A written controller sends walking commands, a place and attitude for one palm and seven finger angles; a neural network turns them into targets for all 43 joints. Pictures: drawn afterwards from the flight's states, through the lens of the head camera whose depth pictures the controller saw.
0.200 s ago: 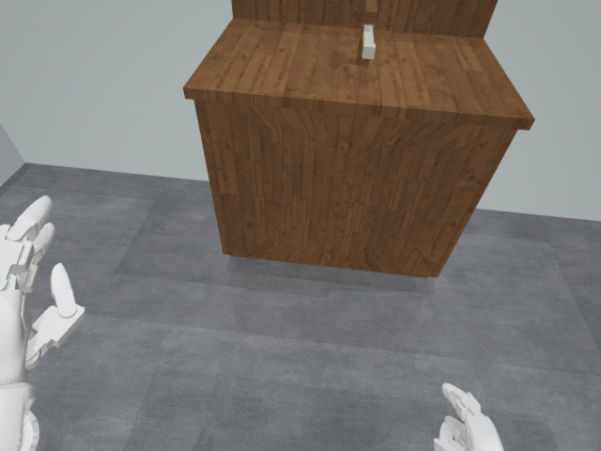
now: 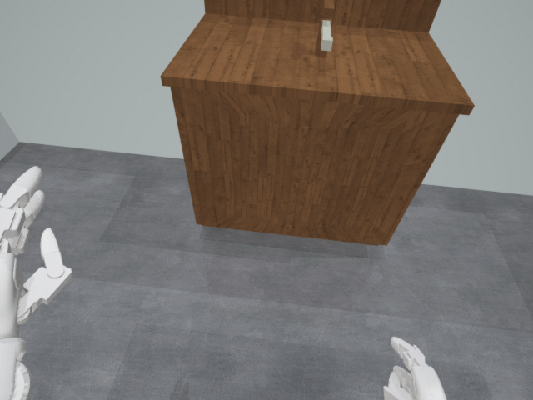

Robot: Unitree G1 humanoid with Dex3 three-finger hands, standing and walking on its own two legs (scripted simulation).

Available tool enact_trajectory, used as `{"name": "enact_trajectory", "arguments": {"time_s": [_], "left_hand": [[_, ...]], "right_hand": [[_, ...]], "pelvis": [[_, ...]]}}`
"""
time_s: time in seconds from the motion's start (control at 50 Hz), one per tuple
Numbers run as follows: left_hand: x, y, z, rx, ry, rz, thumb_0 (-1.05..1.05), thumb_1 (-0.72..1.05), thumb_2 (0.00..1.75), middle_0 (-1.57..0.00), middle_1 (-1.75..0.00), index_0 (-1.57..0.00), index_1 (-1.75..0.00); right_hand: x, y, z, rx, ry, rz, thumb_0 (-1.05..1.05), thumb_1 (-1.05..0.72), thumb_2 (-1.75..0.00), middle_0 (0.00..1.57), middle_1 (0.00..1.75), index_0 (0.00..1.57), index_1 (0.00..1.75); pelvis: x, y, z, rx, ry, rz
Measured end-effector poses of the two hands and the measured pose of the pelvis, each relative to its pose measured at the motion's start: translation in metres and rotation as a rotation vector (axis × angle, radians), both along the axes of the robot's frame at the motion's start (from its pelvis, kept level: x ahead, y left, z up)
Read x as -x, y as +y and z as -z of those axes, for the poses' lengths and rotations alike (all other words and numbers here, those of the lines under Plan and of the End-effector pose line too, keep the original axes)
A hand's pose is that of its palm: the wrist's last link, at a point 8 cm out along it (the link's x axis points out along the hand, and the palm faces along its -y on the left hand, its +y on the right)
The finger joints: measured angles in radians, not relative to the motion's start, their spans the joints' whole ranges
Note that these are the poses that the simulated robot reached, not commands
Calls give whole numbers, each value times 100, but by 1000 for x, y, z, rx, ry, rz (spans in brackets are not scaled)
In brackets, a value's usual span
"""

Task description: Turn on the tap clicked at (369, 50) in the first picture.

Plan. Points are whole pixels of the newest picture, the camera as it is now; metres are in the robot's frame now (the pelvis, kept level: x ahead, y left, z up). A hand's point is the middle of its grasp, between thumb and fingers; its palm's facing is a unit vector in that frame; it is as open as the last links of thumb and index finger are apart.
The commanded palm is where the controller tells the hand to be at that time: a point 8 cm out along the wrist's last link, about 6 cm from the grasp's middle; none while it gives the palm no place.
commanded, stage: stand and wait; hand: left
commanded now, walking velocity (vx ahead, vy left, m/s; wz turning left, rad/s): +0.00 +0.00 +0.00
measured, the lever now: (326, 43) +0.96 -0.10 +0.13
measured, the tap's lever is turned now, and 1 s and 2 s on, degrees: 0 0 0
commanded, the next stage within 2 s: look at it before walking up in 0.06 s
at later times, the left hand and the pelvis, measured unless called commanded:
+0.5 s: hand (71, 275) +0.21 +0.24 +0.15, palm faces +0.40 -0.85 -0.35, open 7.5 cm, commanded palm +0.17 +0.27 +0.18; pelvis -0.01 +0.00 +0.00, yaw -3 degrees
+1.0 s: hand (187, 196) +0.32 +0.13 +0.18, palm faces +0.15 -0.88 -0.45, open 7.5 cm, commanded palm +0.28 +0.19 +0.18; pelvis +0.05 -0.04 +0.00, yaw -15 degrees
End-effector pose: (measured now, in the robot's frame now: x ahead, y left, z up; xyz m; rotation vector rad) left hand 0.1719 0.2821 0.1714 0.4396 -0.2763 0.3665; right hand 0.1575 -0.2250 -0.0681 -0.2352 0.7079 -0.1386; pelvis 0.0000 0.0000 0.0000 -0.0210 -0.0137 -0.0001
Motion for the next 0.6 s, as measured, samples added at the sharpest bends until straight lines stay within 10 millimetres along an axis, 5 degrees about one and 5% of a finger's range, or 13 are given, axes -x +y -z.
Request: {"name": "enact_trajectory", "arguments": {"time_s": [0.42,0.6], "left_hand": [[8,-1,4,11,13,-8,2,89,90,-21,-30,-21,-30],[-18,-23,0,-5,-20,37,2,89,90,-21,-30,-20,-30]], "right_hand": [[13,-4,3,-7,2,17,1,-91,-90,20,30,21,30],[25,-17,11,-36,-19,85,1,-91,-90,20,30,21,30]], "pelvis": [[7,-1,1,-1,-6,30],[4,-13,8,-4,-5,99]]}}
